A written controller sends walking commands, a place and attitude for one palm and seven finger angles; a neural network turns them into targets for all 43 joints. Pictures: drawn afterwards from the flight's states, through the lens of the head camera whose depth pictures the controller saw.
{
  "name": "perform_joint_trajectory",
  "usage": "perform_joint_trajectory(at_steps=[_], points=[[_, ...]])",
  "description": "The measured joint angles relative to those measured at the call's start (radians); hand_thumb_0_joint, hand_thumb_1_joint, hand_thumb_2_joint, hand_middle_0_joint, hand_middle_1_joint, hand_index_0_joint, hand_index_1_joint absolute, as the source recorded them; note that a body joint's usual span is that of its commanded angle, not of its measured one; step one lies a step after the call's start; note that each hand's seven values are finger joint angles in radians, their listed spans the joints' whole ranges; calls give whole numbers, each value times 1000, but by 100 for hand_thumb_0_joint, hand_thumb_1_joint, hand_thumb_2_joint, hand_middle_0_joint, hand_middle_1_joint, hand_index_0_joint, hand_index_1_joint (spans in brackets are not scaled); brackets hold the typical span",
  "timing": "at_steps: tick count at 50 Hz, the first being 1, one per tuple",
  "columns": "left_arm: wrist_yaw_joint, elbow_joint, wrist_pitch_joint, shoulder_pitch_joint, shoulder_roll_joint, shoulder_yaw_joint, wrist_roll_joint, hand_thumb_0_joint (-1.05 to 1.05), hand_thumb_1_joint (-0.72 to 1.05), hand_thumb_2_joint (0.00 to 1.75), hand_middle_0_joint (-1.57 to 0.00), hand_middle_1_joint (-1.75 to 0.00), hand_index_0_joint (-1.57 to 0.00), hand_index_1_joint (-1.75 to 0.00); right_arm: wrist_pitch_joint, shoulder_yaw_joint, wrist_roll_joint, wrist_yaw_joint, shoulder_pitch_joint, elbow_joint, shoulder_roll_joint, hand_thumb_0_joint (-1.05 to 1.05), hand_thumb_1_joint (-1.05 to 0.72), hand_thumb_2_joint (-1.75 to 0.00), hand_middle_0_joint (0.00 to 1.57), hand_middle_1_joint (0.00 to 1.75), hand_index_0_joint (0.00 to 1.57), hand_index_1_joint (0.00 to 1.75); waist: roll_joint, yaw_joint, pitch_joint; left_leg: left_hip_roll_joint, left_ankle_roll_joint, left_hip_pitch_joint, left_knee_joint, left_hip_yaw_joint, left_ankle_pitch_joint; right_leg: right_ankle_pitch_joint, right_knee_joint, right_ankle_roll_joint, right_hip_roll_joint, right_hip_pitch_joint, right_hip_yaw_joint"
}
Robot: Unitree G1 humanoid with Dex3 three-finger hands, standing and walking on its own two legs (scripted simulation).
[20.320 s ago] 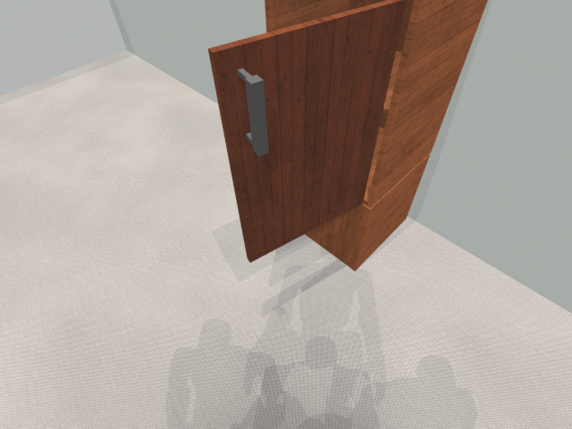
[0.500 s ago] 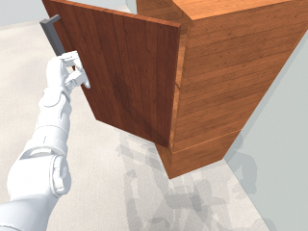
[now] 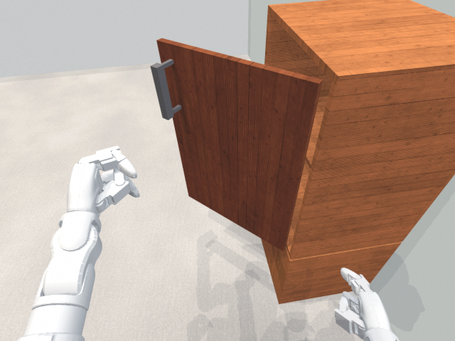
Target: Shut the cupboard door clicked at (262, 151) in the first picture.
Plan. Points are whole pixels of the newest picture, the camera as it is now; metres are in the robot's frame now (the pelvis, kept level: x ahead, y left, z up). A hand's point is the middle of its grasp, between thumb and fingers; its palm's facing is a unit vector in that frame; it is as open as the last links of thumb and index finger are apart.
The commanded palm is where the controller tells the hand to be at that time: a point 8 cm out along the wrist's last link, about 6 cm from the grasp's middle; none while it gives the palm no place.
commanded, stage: draw the hand back to the body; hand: left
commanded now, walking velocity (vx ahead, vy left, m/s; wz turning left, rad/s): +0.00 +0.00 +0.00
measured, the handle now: (168, 89) +0.67 +0.22 +0.13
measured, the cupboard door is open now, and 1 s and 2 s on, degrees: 45 45 45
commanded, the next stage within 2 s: step back with the hand held close in 0.90 s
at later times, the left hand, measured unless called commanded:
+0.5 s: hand (52, 240) +0.20 +0.26 +0.15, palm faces +0.44 -0.81 -0.39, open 5.9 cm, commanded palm +0.14 +0.31 +0.17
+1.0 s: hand (43, 252) +0.18 +0.26 +0.16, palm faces +0.47 -0.79 -0.38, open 7.4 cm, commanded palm +0.13 +0.30 +0.17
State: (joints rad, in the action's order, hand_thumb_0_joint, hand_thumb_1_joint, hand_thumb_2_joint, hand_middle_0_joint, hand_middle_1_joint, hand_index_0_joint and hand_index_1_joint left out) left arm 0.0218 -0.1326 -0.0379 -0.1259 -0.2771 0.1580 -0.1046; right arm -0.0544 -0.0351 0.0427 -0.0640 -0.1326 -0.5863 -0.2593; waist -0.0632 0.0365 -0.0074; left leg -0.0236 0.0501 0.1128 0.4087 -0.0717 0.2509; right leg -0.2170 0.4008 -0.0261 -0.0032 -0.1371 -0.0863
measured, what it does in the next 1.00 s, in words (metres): stands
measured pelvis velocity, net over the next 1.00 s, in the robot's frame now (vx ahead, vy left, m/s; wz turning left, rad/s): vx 0.00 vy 0.00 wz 0.01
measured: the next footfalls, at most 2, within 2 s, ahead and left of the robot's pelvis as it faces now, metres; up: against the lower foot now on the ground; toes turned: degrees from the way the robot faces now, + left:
none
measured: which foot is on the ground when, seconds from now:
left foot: down 0.00-1.00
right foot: down 0.00-1.00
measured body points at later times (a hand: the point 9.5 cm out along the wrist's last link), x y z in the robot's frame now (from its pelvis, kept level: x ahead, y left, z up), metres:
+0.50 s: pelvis +0.01 +0.01 +0.00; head -0.02 -0.03 +0.45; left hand +0.18 +0.30 +0.17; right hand +0.17 -0.22 -0.11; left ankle -0.01 +0.08 -0.74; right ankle +0.00 -0.10 -0.74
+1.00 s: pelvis +0.00 +0.00 +0.00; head -0.03 -0.03 +0.45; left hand +0.15 +0.30 +0.18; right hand +0.18 -0.21 -0.09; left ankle -0.01 +0.08 -0.74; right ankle +0.00 -0.10 -0.74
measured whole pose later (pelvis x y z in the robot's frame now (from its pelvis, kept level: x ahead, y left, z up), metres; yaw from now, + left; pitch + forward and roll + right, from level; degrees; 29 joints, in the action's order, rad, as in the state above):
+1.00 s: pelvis +0.00 +0.00 +0.00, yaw +0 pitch -6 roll -1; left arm 0.11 0.33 -0.10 0.44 -0.32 0.33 -0.07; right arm -0.07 -0.02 0.00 -0.06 -0.19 -0.64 -0.22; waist -0.09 0.06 0.03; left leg -0.02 0.05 0.04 0.38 -0.06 0.24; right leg -0.20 0.35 -0.03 -0.01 -0.05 -0.10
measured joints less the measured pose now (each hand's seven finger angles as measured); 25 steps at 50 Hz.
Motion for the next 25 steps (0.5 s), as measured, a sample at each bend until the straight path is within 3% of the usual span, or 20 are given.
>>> perform_joint_trajectory(at_steps=[8, 17, 25], points=[[57, 173, -2, 160, -3, 9, 30, 1, 89, 90, -93, -110, -94, -110, 34, -21, -23, 6, -5, -7, 29, 1, -91, -90, 20, 30, 20, 30, -13, 27, 31, -7, 2, -55, -40, 15, -15, 15, -50, 4, 3, 65, -14], [64, 321, -11, 360, -28, 87, 29, 1, 89, 90, -69, -83, -69, -83, 72, -13, -32, 16, -72, -38, 39, 1, -91, -90, 20, 30, 20, 30, -36, 12, 30, -7, 5, -72, -40, 10, -6, 10, -53, 8, 4, 80, -7], [74, 434, -35, 541, -49, 154, 30, 1, 89, 90, -47, -59, -47, -59, 49, 20, -33, 10, -102, -55, 20, 1, -91, -90, 20, 30, 20, 30, -38, 9, 20, -4, 4, -67, -24, 6, 2, 5, -41, 9, 2, 76, -4]])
